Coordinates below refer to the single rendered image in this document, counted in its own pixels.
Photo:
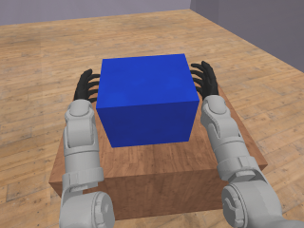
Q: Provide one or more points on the robot right forearm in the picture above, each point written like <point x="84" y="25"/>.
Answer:
<point x="234" y="161"/>

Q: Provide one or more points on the robot left upper arm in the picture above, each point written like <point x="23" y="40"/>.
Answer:
<point x="91" y="210"/>

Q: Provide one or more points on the robot right upper arm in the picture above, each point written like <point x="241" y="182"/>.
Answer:
<point x="254" y="204"/>

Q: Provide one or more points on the carton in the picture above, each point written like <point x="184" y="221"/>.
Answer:
<point x="147" y="100"/>

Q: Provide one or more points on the pedestal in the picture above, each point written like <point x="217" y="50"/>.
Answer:
<point x="161" y="179"/>

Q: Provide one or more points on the robot left hand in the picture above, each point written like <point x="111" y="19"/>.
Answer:
<point x="82" y="91"/>

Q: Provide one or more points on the robot right hand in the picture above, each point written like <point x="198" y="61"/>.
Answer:
<point x="208" y="81"/>

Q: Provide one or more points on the robot left forearm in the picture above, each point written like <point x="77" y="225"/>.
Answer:
<point x="81" y="151"/>

